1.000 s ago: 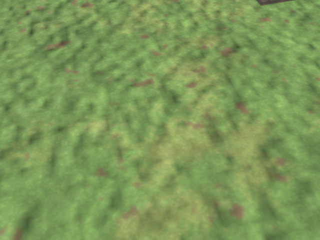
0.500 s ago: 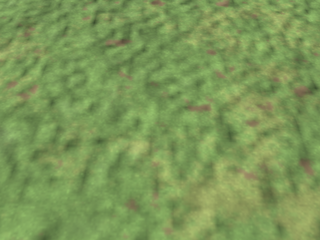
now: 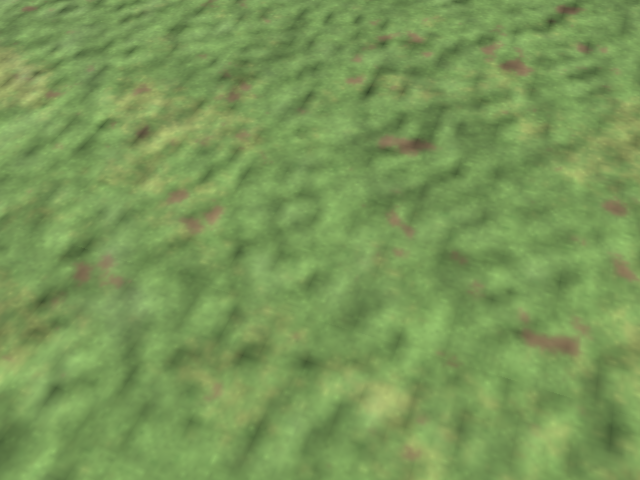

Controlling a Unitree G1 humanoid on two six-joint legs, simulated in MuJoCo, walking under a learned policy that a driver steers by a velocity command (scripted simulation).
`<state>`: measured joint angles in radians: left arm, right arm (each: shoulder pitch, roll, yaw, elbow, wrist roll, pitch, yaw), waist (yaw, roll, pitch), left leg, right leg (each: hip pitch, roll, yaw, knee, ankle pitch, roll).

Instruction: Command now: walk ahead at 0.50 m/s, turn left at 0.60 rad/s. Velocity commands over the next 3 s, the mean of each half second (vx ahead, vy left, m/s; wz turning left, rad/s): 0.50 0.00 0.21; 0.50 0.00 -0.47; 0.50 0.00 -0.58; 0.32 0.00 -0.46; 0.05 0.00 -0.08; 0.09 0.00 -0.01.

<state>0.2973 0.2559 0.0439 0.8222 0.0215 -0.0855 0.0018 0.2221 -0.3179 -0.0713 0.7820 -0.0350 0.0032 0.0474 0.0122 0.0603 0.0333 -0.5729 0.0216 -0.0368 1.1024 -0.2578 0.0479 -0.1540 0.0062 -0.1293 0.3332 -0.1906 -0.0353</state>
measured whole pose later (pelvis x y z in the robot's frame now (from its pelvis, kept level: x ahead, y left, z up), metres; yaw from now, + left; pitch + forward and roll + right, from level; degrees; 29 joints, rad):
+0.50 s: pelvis +0.26 +0.07 +0.00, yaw +4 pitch +0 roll +0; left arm 0.30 0.26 0.06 0.89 0.02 -0.01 -0.03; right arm 0.29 -0.23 -0.04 0.86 -0.02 -0.08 0.00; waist 0.01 -0.03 0.04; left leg -0.14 -0.03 0.15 0.33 -0.20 0.08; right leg -0.53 -0.08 0.01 1.09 -0.25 -0.04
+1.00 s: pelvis +0.52 +0.02 -0.01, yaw -13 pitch +0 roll +0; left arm 0.26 0.28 0.08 0.87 0.00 -0.02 -0.01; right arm 0.20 -0.24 -0.03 0.81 -0.04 -0.07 0.00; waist 0.00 0.01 0.06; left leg -0.48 0.09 -0.01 1.20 -0.33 -0.01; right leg -0.25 0.14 -0.04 0.43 -0.19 -0.14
